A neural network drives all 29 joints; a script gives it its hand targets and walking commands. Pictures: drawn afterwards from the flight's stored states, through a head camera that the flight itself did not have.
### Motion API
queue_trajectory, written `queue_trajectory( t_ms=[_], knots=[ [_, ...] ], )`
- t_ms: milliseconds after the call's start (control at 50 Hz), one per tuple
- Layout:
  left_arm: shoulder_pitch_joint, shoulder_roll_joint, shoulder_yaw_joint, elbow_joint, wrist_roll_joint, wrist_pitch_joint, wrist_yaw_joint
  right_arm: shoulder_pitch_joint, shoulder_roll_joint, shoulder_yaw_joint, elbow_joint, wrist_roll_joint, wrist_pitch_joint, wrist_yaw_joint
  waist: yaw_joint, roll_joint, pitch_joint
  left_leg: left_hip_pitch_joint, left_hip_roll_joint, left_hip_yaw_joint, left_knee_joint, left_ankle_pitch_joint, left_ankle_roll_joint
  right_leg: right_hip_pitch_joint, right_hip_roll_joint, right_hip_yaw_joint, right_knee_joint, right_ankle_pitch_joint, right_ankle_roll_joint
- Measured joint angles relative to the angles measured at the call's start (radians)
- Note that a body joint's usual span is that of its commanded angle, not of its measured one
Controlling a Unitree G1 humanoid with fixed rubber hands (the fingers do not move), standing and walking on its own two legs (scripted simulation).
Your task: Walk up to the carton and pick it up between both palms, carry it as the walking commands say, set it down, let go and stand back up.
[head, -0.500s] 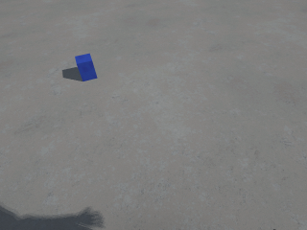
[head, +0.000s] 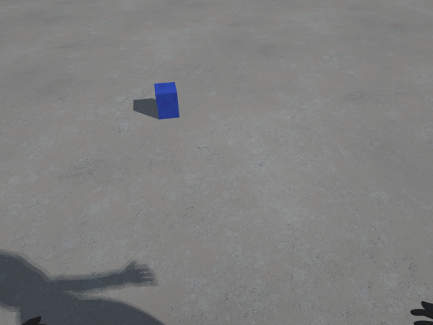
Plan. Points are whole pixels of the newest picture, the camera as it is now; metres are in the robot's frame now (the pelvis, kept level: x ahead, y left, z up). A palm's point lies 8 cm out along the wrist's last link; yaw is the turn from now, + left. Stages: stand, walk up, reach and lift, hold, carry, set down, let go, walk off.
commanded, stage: walk up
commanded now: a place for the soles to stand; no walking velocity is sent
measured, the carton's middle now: (167, 100) +1.93 +0.41 -0.64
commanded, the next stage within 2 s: none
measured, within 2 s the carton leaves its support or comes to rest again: neither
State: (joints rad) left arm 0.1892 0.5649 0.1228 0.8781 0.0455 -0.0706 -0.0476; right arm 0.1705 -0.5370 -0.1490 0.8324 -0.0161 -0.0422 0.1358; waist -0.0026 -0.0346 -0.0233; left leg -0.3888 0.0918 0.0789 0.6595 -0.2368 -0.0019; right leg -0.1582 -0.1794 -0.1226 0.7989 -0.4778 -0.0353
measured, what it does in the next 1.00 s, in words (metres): walks ahead: right foot, then left foot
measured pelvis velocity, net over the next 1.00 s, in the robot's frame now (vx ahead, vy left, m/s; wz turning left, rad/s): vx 0.50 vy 0.09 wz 0.21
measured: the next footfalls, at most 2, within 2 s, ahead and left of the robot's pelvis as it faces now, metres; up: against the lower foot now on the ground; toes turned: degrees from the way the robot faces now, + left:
right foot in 0.32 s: +0.31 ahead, -0.10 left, +0.00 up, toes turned +0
left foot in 0.74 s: +0.50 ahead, +0.21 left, +0.00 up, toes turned +17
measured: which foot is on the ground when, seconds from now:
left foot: down 0.00-0.30, up 0.32-0.72, down 0.74-1.00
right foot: up 0.00-0.30, down 0.32-0.76, up 0.78-1.00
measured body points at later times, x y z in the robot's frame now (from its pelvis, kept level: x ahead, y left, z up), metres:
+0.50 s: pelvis +0.24 +0.00 +0.02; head +0.24 -0.02 +0.47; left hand +0.24 +0.37 -0.03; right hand +0.43 -0.30 -0.08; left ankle +0.25 +0.15 -0.66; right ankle +0.27 -0.10 -0.72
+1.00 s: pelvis +0.50 +0.09 +0.02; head +0.52 +0.11 +0.47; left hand +0.53 +0.44 -0.08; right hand +0.66 -0.23 -0.05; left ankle +0.47 +0.19 -0.72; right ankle +0.63 -0.04 -0.68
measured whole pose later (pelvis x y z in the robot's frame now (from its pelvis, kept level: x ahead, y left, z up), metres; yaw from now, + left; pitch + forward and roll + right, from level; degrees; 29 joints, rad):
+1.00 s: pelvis +0.50 +0.09 +0.02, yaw +12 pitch +0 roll +2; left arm 0.26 0.48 0.06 0.81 0.02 -0.07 -0.09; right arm 0.28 -0.48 -0.08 0.77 0.00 -0.11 0.06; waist -0.02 -0.06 0.04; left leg -0.19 -0.01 0.10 0.45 -0.26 0.04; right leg -0.55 -0.15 -0.03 0.80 -0.22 0.00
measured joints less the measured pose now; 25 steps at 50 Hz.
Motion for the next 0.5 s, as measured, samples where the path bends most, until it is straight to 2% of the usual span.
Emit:
queue_trajectory(
  t_ms=[40, 80, 180, 260, 300, 340, 360, 400, 440, 500],
  knots=[
    [-0.013, -0.014, -0.018, -0.013, -0.011, 0.0, -0.007, 0.037, 0.02, 0.011, -0.004, 0.009, -0.01, -0.02, -0.007, -0.017, -0.002, 0.02, -0.027, 0.003, 0.005, -0.031, 0.008, -0.13, 0.042, 0.089, 0.239, 0.049, -0.003],
    [-0.022, -0.036, -0.035, -0.019, -0.02, -0.008, -0.016, 0.082, 0.042, 0.027, -0.004, 0.013, -0.017, -0.034, -0.016, -0.029, -0.005, 0.074, -0.05, 0.002, -0.053, -0.043, 0.014, -0.213, 0.061, 0.103, 0.273, 0.102, 0.004],
    [-0.017, -0.085, -0.048, -0.026, -0.019, -0.01, -0.044, 0.173, 0.061, 0.052, -0.029, 0.002, -0.029, -0.042, -0.054, -0.007, -0.006, 0.183, -0.075, -0.02, -0.176, -0.044, 0.039, -0.313, 0.087, 0.067, 0.021, 0.139, 0.026],
    [-0.016, -0.094, -0.044, -0.04, -0.018, -0.017, -0.056, 0.216, 0.053, 0.055, -0.039, -0.001, -0.037, -0.046, -0.065, 0.023, 0.002, 0.254, -0.077, -0.045, -0.202, -0.087, 0.019, -0.324, 0.099, 0.044, -0.142, 0.249, 0.027],
    [-0.011, -0.085, -0.039, -0.048, -0.019, -0.028, -0.054, 0.227, 0.043, 0.057, -0.042, -0.003, -0.036, -0.048, -0.058, 0.041, 0.002, 0.262, -0.067, -0.063, -0.14, -0.151, 0.012, -0.281, 0.115, 0.028, -0.218, 0.255, 0.022],
    [-0.007, -0.067, -0.028, -0.062, -0.014, -0.048, -0.035, 0.218, 0.042, 0.061, -0.04, -0.001, -0.035, -0.056, -0.038, 0.052, 0.008, 0.175, -0.07, -0.106, 0.098, -0.226, 0.033, -0.269, 0.125, 0.019, -0.205, 0.308, 0.004],
    [0.002, -0.07, -0.026, -0.064, -0.015, -0.052, -0.026, 0.2, 0.041, 0.064, -0.034, 0.003, -0.032, -0.062, -0.026, 0.068, 0.012, 0.113, -0.085, -0.147, 0.241, -0.226, 0.041, -0.267, 0.128, 0.007, -0.176, 0.298, -0.001],
    [0.03, -0.079, -0.031, -0.061, -0.02, -0.053, -0.014, 0.159, 0.035, 0.072, -0.025, 0.005, -0.033, -0.062, -0.005, 0.1, 0.015, 0.007, -0.095, -0.171, 0.412, -0.164, 0.04, -0.221, 0.133, -0.018, -0.186, 0.256, -0.006],
    [0.062, -0.083, -0.034, -0.055, -0.024, -0.053, -0.009, 0.122, 0.029, 0.077, -0.019, 0.006, -0.035, -0.055, 0.016, 0.119, 0.012, -0.067, -0.073, -0.153, 0.424, -0.103, 0.021, -0.151, 0.137, -0.039, -0.251, 0.244, -0.004],
    [0.115, -0.073, -0.035, -0.054, -0.027, -0.061, -0.005, 0.07, 0.028, 0.078, -0.017, 0.003, -0.028, -0.036, 0.046, 0.118, 0.01, -0.14, -0.039, -0.126, 0.311, -0.031, -0.005, -0.052, 0.135, -0.064, -0.355, 0.25, 0.001]
  ],
)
